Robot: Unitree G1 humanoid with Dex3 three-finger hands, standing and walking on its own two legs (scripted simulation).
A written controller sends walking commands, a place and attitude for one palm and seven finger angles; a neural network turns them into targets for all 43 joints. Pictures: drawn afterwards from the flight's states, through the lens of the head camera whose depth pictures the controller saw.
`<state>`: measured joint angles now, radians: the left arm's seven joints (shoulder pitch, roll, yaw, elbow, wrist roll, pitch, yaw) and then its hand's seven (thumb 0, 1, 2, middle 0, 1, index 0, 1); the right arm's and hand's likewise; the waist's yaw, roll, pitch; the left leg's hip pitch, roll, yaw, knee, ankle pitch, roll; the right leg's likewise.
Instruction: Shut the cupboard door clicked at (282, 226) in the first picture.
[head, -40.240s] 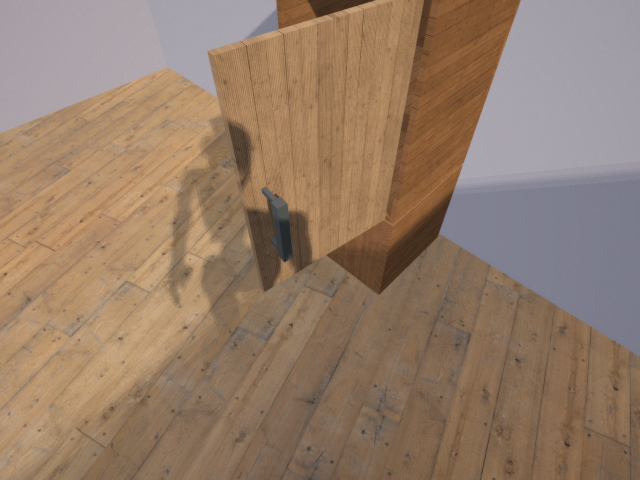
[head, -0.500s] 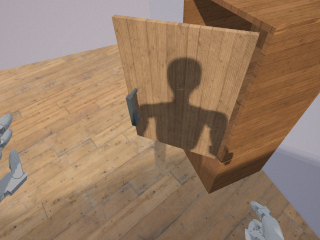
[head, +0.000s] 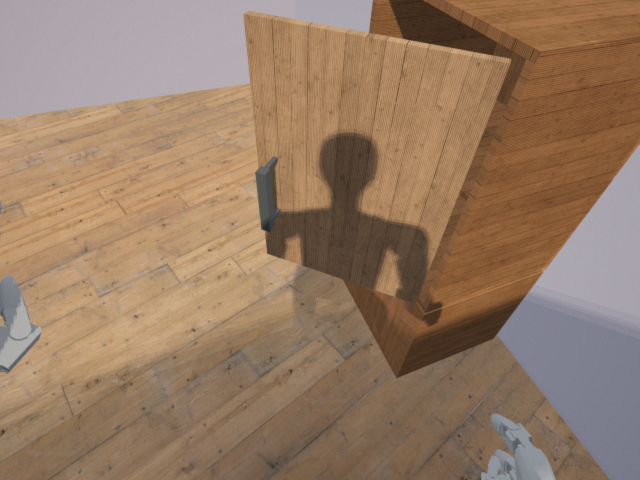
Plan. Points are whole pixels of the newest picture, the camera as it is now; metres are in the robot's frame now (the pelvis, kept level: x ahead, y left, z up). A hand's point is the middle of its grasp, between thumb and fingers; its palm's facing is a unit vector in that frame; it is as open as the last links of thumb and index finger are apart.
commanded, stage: step back with the hand held close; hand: left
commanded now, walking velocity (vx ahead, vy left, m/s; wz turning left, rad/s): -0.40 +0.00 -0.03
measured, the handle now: (270, 194) +0.68 +0.15 -0.08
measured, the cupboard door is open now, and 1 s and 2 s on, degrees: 46 46 46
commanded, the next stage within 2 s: stop stepping back and stand still in 0.74 s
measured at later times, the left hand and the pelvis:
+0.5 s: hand out of the picture +0.16 +0.28 +0.18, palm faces +0.44 -0.76 -0.48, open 7.4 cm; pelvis -0.03 +0.01 +0.00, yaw +3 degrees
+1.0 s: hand out of the picture +0.05 +0.24 +0.20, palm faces +0.36 -0.77 -0.53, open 7.4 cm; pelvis -0.15 -0.02 +0.01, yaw -3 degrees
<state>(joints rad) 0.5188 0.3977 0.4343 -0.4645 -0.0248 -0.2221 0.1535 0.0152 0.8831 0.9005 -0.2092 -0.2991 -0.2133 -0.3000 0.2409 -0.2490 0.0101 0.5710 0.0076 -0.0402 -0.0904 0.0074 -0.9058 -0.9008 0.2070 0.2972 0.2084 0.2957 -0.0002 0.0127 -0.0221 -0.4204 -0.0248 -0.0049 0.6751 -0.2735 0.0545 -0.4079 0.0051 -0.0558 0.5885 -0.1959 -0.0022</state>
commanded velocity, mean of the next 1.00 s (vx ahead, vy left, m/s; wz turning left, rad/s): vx -0.28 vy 0.02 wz -0.03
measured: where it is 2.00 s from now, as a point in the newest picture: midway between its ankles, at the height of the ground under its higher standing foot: outside the picture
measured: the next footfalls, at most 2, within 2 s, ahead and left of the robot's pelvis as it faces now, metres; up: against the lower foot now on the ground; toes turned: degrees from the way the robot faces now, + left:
right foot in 0.70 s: -0.20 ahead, -0.12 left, +0.00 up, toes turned -1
left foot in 0.96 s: -0.05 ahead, +0.07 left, +0.00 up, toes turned -2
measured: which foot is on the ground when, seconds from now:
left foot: down 0.00-0.82, up 0.84-0.94, down 0.96-1.00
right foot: down 0.00-0.44, up 0.46-0.68, down 0.70-1.00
